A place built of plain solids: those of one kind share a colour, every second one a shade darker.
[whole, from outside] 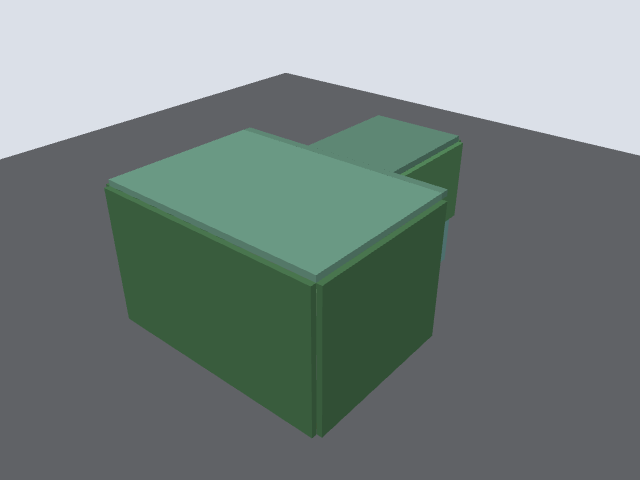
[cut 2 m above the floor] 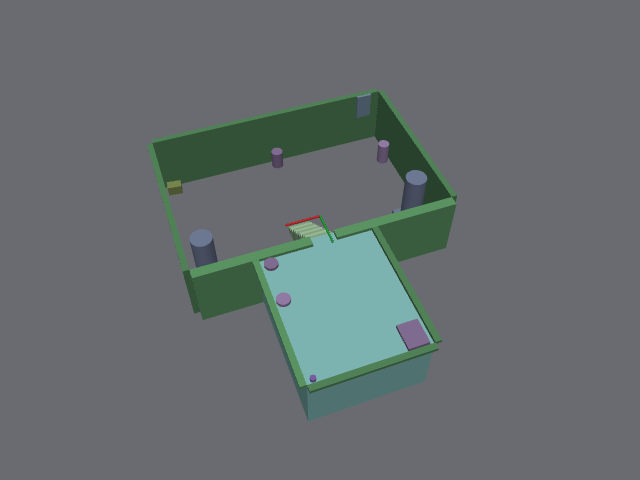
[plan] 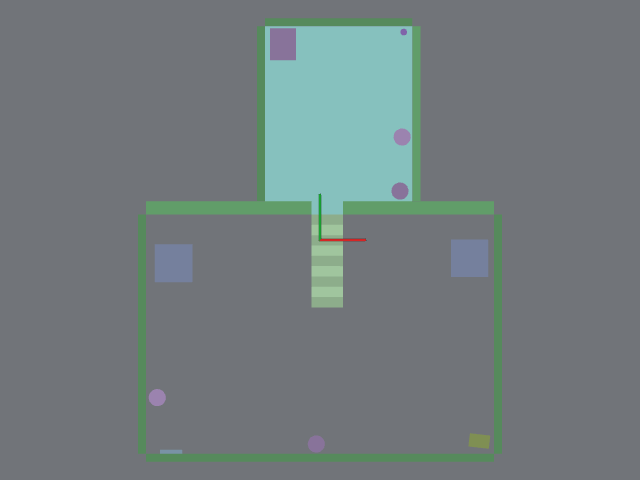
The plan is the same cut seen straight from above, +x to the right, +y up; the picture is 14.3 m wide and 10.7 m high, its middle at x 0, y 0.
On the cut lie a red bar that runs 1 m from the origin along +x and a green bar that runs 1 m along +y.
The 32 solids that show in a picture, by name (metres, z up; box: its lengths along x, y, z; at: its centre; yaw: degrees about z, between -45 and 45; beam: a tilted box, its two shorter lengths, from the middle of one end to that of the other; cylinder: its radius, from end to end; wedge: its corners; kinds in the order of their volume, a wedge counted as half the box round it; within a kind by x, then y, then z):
{
 "wall_1": {"box": [0.18, 5.33, 4.68], "at": [-3.97, -2.1, 2.29]},
 "wall_2": {"box": [3.69, 0.3, 4.68], "at": [-2.03, 0.72, 2.29]},
 "wall_3": {"box": [0.18, 3.9, 2.73], "at": [-1.32, 2.82, 3.27]},
 "wall_4": {"box": [7.75, 0.18, 4.68], "at": [0.0, -4.86, 2.29]},
 "wall_5": {"box": [3.29, 0.18, 2.73], "at": [0.42, 4.86, 3.27]},
 "wall_6": {"box": [0.18, 3.9, 2.73], "at": [2.15, 2.82, 3.27]},
 "wall_7": {"box": [3.37, 0.3, 4.68], "at": [2.19, 0.72, 2.29]},
 "wall_8": {"box": [0.18, 5.33, 4.68], "at": [3.97, -2.1, 2.29]},
 "floor_1": {"box": [3.29, 4.2, 2.2], "at": [0.42, 2.67, 0.8]},
 "roof_1": {"box": [7.75, 5.33, 0.2], "at": [0.0, -2.1, 4.73]},
 "roof_2": {"box": [7.75, 0.3, 0.2], "at": [0.0, 0.72, 4.73]},
 "roof_3": {"box": [3.29, 3.9, 0.2], "at": [0.42, 2.82, 4.73]},
 "plant_1": {"box": [0.85, 0.85, 0.34], "at": [-3.26, -0.52, 0.12]},
 "plant_2": {"cylinder": 0.32, "from": [-3.26, -0.52, 0.52], "to": [-3.26, -0.52, 2.62]},
 "plant_3": {"box": [0.84, 0.84, 0.34], "at": [3.34, -0.41, 0.12]},
 "plant_4": {"cylinder": 0.32, "from": [3.34, -0.41, 0.62], "to": [3.34, -0.41, 2.41]},
 "bin_1": {"cylinder": 0.19, "from": [-3.63, -3.51, 0.0], "to": [-3.63, -3.51, 0.75]},
 "bin_2": {"box": [0.58, 0.72, 1.06], "at": [-0.82, 4.37, 2.43]},
 "bin_3": {"cylinder": 0.19, "from": [-0.08, -4.55, 0.0], "to": [-0.08, -4.55, 0.62]},
 "bin_4": {"cylinder": 0.19, "from": [1.78, 1.09, 1.9], "to": [1.78, 1.09, 2.52]},
 "bin_5": {"cylinder": 0.19, "from": [1.83, 2.3, 1.9], "to": [1.83, 2.3, 2.65]},
 "tread_1": {"wedge": [[-0.19, -1.5, -0.05], [-0.19, -1.5, 0.19], [-0.19, -1.27, -0.05], [-0.19, -1.27, 0.19], [0.51, -1.5, -0.05], [0.51, -1.5, 0.19], [0.51, -1.27, -0.05], [0.51, -1.27, 0.19]]},
 "tread_2": {"wedge": [[-0.19, -1.27, -0.05], [-0.19, -1.27, 0.38], [-0.19, -1.04, -0.05], [-0.19, -1.04, 0.38], [0.51, -1.27, -0.05], [0.51, -1.27, 0.38], [0.51, -1.04, -0.05], [0.51, -1.04, 0.38]]},
 "tread_3": {"wedge": [[-0.19, -1.04, -0.05], [-0.19, -1.04, 0.57], [-0.19, -0.81, -0.05], [-0.19, -0.81, 0.57], [0.51, -1.04, -0.05], [0.51, -1.04, 0.57], [0.51, -0.81, -0.05], [0.51, -0.81, 0.57]]},
 "tread_4": {"wedge": [[-0.19, -0.81, -0.05], [-0.19, -0.81, 0.76], [-0.19, -0.58, -0.05], [-0.19, -0.58, 0.76], [0.51, -0.81, -0.05], [0.51, -0.81, 0.76], [0.51, -0.58, -0.05], [0.51, -0.58, 0.76]]},
 "tread_5": {"wedge": [[-0.19, -0.58, -0.05], [-0.19, -0.58, 0.95], [-0.19, -0.35, -0.05], [-0.19, -0.35, 0.95], [0.51, -0.58, -0.05], [0.51, -0.58, 0.95], [0.51, -0.35, -0.05], [0.51, -0.35, 0.95]]},
 "tread_6": {"wedge": [[-0.19, -0.35, -0.05], [-0.19, -0.35, 1.14], [-0.19, -0.12, -0.05], [-0.19, -0.12, 1.14], [0.51, -0.35, -0.05], [0.51, -0.35, 1.14], [0.51, -0.12, -0.05], [0.51, -0.12, 1.14]]},
 "tread_7": {"wedge": [[-0.19, -0.12, -0.05], [-0.19, -0.12, 1.33], [-0.19, 0.11, -0.05], [-0.19, 0.11, 1.33], [0.51, -0.12, -0.05], [0.51, -0.12, 1.33], [0.51, 0.11, -0.05], [0.51, 0.11, 1.33]]},
 "tread_8": {"wedge": [[-0.19, 0.11, -0.05], [-0.19, 0.11, 1.52], [-0.19, 0.34, -0.05], [-0.19, 0.34, 1.52], [0.51, 0.11, -0.05], [0.51, 0.11, 1.52], [0.51, 0.34, -0.05], [0.51, 0.34, 1.52]]},
 "tread_9": {"wedge": [[-0.19, 0.34, -0.05], [-0.19, 0.34, 1.71], [-0.19, 0.57, -0.05], [-0.19, 0.57, 1.71], [0.51, 0.34, -0.05], [0.51, 0.34, 1.71], [0.51, 0.57, -0.05], [0.51, 0.57, 1.71]]},
 "bucket_1": {"box": [0.46, 0.3, 0.39], "at": [3.55, -4.48, 0.14], "yaw": -6.6},
 "cabinet_1": {"box": [0.5, 0.09, 0.9], "at": [-3.32, -4.72, 1.58]}
}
